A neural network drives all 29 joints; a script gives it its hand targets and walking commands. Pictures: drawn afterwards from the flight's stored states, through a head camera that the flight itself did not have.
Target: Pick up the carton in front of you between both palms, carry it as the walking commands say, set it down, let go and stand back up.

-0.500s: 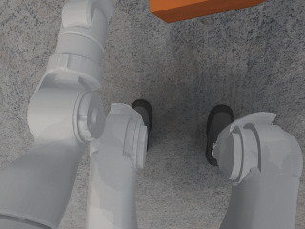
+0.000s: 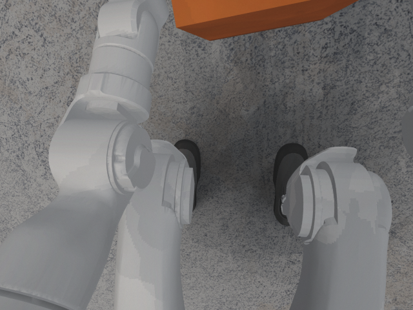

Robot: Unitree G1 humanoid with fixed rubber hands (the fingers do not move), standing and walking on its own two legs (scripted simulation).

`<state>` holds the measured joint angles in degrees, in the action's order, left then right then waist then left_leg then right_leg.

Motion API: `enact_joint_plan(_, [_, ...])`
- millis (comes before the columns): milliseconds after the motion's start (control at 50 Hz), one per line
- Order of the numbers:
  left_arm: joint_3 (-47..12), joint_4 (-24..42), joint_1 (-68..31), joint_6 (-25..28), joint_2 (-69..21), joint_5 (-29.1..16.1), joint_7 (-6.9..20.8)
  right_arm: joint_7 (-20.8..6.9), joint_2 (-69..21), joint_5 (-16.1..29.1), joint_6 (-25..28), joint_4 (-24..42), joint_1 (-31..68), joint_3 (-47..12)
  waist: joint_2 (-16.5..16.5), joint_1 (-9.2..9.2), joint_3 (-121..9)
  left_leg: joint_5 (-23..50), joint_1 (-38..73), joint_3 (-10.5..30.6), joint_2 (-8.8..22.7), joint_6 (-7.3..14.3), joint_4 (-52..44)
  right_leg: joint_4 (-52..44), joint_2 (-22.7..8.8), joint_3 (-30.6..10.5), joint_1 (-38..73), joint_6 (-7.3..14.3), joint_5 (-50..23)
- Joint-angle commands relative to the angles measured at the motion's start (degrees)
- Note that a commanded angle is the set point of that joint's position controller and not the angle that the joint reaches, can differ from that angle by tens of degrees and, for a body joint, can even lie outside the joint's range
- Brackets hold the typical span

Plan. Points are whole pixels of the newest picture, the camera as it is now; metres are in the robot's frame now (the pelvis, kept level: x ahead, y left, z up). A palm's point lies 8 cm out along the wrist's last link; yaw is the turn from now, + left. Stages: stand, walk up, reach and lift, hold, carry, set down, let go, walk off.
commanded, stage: reach and lift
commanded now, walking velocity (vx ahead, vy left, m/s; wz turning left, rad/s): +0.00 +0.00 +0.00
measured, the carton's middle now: out of the picture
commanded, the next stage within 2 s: none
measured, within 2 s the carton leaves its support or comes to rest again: leaves its support in 0.20 s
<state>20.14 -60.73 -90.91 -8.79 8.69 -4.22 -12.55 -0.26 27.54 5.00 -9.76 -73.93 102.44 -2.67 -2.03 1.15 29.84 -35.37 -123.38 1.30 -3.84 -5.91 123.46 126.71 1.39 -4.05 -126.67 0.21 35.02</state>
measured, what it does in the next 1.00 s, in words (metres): rises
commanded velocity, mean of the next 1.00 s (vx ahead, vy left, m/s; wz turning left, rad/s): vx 0.00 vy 0.00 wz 0.00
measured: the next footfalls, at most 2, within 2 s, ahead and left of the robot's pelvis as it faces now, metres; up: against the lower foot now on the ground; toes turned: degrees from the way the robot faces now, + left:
none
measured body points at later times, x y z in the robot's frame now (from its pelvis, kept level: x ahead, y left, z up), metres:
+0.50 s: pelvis +0.01 +0.01 +0.04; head +0.36 -0.04 +0.31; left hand +0.57 +0.10 -0.10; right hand +0.58 -0.21 -0.09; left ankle +0.11 +0.15 -0.35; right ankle +0.10 -0.12 -0.35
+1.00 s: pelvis +0.01 +0.00 +0.14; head +0.29 -0.06 +0.49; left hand +0.52 +0.11 +0.06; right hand +0.52 -0.20 +0.06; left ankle +0.12 +0.15 -0.35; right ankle +0.10 -0.12 -0.35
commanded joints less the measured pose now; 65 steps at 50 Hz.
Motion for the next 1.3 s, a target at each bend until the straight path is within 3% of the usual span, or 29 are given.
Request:
enact_joint_plan(0, [-12.46,14.18,-35.08,0.94,-40.26,-1.87,13.83,-13.13,-49.71,1.45,0.24,10.79,19.24,-1.00,3.94,2.78,-66.28,25.85,29.86,-7.24,-4.12,3.09,-5.61,-10.14,2.75,2.98,30.21,0.65,-23.69])
enact_joint_plan(20, [-10.87,15.95,-34.77,0.16,-37.74,-0.03,15.06,-14.15,-49.75,1.24,-1.05,11.42,18.37,-2.79,6.41,4.62,-65.31,26.89,30.56,-8.73,-3.91,3.47,-4.53,-11.02,2.85,2.08,29.11,-0.07,-23.38])
enact_joint_plan(40, [-13.55,13.91,-34.85,-0.11,-44.42,-3.04,15.96,-14.16,-51.22,0.05,-0.38,12.87,20.04,-0.23,5.40,-0.36,-67.21,24.32,27.03,-7.90,-4.43,3.40,-4.80,-9.77,2.86,5.10,32.61,0.34,-23.07])
enact_joint_plan(80, [-11.70,11.49,-31.54,-1.40,-43.60,-0.61,16.79,-14.41,-51.71,-0.53,-0.51,13.41,18.81,0.11,4.78,0.54,-66.01,22.09,26.43,-8.54,-4.48,3.98,-4.77,-10.93,3.96,4.16,31.63,0.49,-22.90])
enact_joint_plan(160, [-18.93,18.89,-38.11,-2.04,-46.45,-8.25,16.47,-14.19,-53.33,0.71,-2.56,16.22,18.92,-2.81,5.65,-5.87,-76.30,23.73,30.82,-7.43,-4.59,3.11,-4.14,-9.87,2.85,5.69,37.29,1.05,-24.64])
enact_joint_plan(200, [-19.75,20.22,-37.81,-3.70,-49.87,-7.51,17.08,-14.67,-56.39,0.54,-3.54,19.89,19.46,-3.07,4.34,-3.15,-80.63,23.19,28.23,-8.49,-5.60,2.60,-5.37,-9.50,2.93,4.74,43.72,1.88,-26.85])
enact_joint_plan(220, [-20.54,17.68,-39.35,-4.29,-50.96,-9.87,17.28,-14.89,-56.61,0.98,-3.64,25.42,21.36,-2.73,4.76,-7.19,-82.30,20.97,28.92,-9.06,-5.41,2.97,-5.56,-10.42,3.32,6.91,43.66,2.18,-24.59])
enact_joint_plan(240, [-19.22,21.21,-35.42,-4.52,-50.43,-8.24,16.83,-14.80,-57.93,2.76,-4.13,29.34,25.47,-6.09,6.88,0.31,-93.95,23.70,33.15,-10.64,-6.94,3.27,-5.55,-9.73,2.82,6.88,49.35,0.99,-26.66])
enact_joint_plan(260, [-25.38,28.42,-43.02,-4.19,-54.38,-11.92,15.97,-15.01,-61.41,3.39,-5.31,28.32,23.02,-5.99,4.21,-5.95,-97.22,29.11,32.47,-9.67,-6.42,2.66,-5.76,-8.87,3.39,6.87,51.89,1.64,-34.32])
enact_joint_plan(300, [-23.97,27.43,-42.61,-6.48,-54.72,-11.67,15.38,-14.40,-62.33,4.97,-7.32,34.32,26.22,-10.66,8.55,-4.87,-107.43,30.89,38.99,-10.48,-6.07,3.51,-6.76,-10.63,4.07,7.93,57.50,0.24,-37.28])
enact_joint_plan(320, [-25.00,33.87,-45.88,-6.73,-53.18,-10.41,14.93,-14.40,-67.91,5.65,-8.85,34.94,23.45,-9.45,8.72,-0.46,-114.61,35.00,40.11,-10.61,-6.59,4.07,-7.02,-10.97,4.19,5.16,60.56,0.83,-41.12])
enact_joint_plan(360, [-24.66,36.76,-44.54,-8.73,-52.64,-8.26,14.28,-14.28,-70.94,4.89,-11.66,32.38,17.88,-9.19,12.15,-0.95,-121.31,29.04,35.96,-10.82,-7.09,3.71,-11.56,-11.69,4.83,7.25,70.06,-0.37,-44.23])
enact_joint_plan(480, [-21.17,31.05,-28.81,-13.54,-64.52,-1.51,15.87,-15.40,-74.02,-0.72,-13.45,31.79,12.38,-6.04,6.88,0.24,-112.11,33.71,47.60,-7.11,-6.25,3.54,-17.33,-18.87,7.62,10.79,44.69,-1.49,-33.21])
enact_joint_plan(500, [-20.05,30.77,-29.21,-13.32,-61.41,1.38,16.16,-15.51,-77.85,-2.05,-14.44,22.65,4.65,-2.85,3.68,2.58,-106.00,30.27,40.64,-8.47,-5.92,2.76,-18.85,-21.45,7.27,8.15,45.83,-0.83,-33.19])
enact_joint_plan(560, [-8.33,17.42,-23.10,-14.31,-58.05,10.05,18.58,-16.45,-76.07,-10.75,-13.90,10.80,-0.35,9.92,7.58,1.55,-73.45,12.36,27.43,-9.33,-6.14,4.06,-23.32,-27.96,6.29,8.68,29.61,-1.02,-14.17])
enact_joint_plan(640, [-8.35,21.82,-24.17,-12.77,-60.37,10.59,20.82,-14.27,-79.83,-16.19,-13.53,9.08,-2.95,14.60,5.40,-0.34,-82.96,14.14,26.34,-8.49,-6.56,3.18,-28.44,-31.27,6.92,7.61,39.49,-0.23,-19.81])
enact_joint_plan(700, [-12.59,22.76,-26.02,-12.04,-60.16,8.59,21.31,-13.89,-77.92,-14.53,-12.83,14.97,-1.20,9.93,4.25,-2.84,-86.38,16.65,29.02,-7.53,-5.82,2.39,-29.93,-34.02,6.80,6.81,42.38,-0.06,-21.43])
enact_joint_plan(740, [-10.85,24.49,-26.01,-12.54,-62.03,8.69,21.55,-13.66,-82.08,-12.93,-13.68,16.17,0.43,8.91,6.35,1.71,-94.92,16.52,33.33,-8.92,-6.52,2.98,-31.63,-37.36,6.46,4.84,51.16,-0.49,-20.25])
enact_joint_plan(800, [-14.97,27.27,-24.15,-13.58,-61.56,7.93,22.75,-13.09,-83.84,-11.04,-14.62,23.87,6.09,4.22,8.98,2.13,-101.37,14.51,30.42,-8.55,-6.34,2.96,-33.54,-38.40,6.64,5.83,59.34,-1.40,-20.34])
enact_joint_plan(820, [-16.09,25.82,-21.80,-14.78,-64.64,9.01,23.07,-13.02,-85.70,-10.15,-14.76,27.22,5.13,1.82,7.51,-0.98,-103.01,15.49,33.49,-7.91,-6.14,3.38,-34.22,-39.14,7.37,6.46,58.32,-2.27,-22.79])
enact_joint_plan(840, [-15.04,28.28,-23.53,-14.59,-61.97,7.93,23.65,-12.96,-85.61,-11.03,-15.71,25.27,3.47,1.98,12.41,0.04,-103.20,15.06,31.54,-8.59,-6.20,2.99,-34.30,-39.69,6.94,6.69,60.64,-2.11,-22.80])
enact_joint_plan(860, [-15.05,23.92,-18.61,-15.60,-65.91,8.75,24.15,-12.69,-89.49,-8.68,-15.63,28.13,4.17,1.46,9.61,4.63,-101.59,17.26,34.16,-9.05,-6.55,3.76,-36.08,-40.11,7.53,6.26,59.85,-2.29,-23.62])
enact_joint_plan(880, [-15.94,26.92,-18.58,-15.73,-67.22,6.91,24.36,-13.16,-84.14,-11.29,-16.70,25.23,0.95,3.33,9.57,-0.83,-104.71,18.36,34.44,-8.22,-6.53,2.73,-36.34,-39.93,7.16,7.16,64.90,-1.92,-25.12])
enact_joint_plan(900, [-16.40,30.01,-20.41,-15.87,-63.97,7.70,24.80,-13.36,-90.25,-11.02,-17.70,22.16,-5.38,2.53,9.77,1.69,-105.17,18.46,37.95,-9.09,-6.61,3.37,-36.85,-41.14,7.67,6.21,63.14,-2.45,-25.32])
enact_joint_plan(980, [-23.60,30.82,-15.58,-16.28,-69.85,3.90,25.64,-13.54,-89.31,-7.59,-16.01,32.27,-0.98,-2.60,7.62,1.44,-108.46,22.49,43.80,-8.19,-6.28,3.22,-38.84,-42.84,7.67,7.69,64.85,-2.99,-28.30])
enact_joint_plan(1020, [-24.95,30.63,-12.42,-16.22,-71.61,3.40,25.35,-13.05,-92.59,-8.75,-16.46,28.24,-11.13,-1.34,6.08,-1.18,-108.83,25.00,48.94,-7.24,-6.24,2.70,-40.28,-44.04,8.01,7.27,64.25,-2.51,-31.94])
enact_joint_plan(1100, [-23.95,30.80,-6.23,-15.58,-68.70,5.09,26.18,-12.79,-94.63,-8.51,-16.42,32.11,-12.24,-6.09,11.24,1.66,-102.34,20.88,45.92,-7.22,-6.48,3.19,-43.20,-48.68,7.74,5.85,69.24,-3.19,-26.90])
enact_joint_plan(1160, [-25.63,26.53,-2.75,-15.54,-72.30,6.51,25.67,-12.19,-94.53,-8.75,-14.74,30.04,-16.64,-3.55,3.72,1.49,-95.36,20.11,47.95,-6.34,-6.46,2.94,-47.61,-50.35,8.05,5.80,68.55,-3.10,-26.50])
enact_joint_plan(1280, [-25.46,25.28,0.65,-14.43,-72.85,6.05,25.16,-12.36,-94.11,-9.41,-14.34,27.26,-20.77,-1.97,4.61,-0.10,-84.64,14.91,56.99,-4.28,-6.57,3.36,-54.76,-57.14,8.61,5.20,68.74,-1.96,-19.28])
